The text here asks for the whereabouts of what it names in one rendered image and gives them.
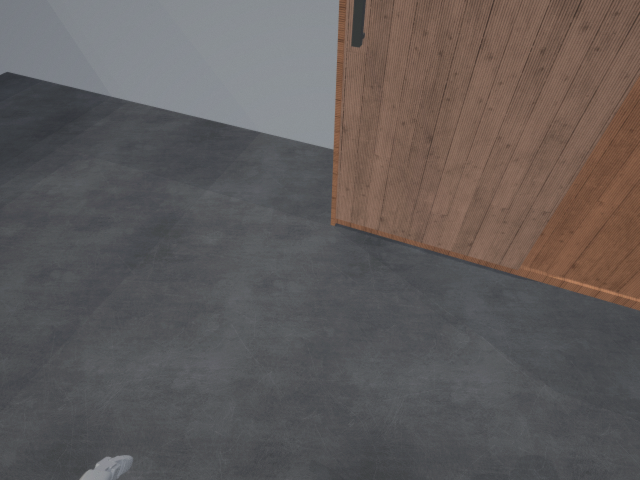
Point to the left robot hand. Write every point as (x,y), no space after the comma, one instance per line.
(109,468)

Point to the wardrobe door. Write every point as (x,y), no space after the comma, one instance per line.
(594,234)
(465,122)

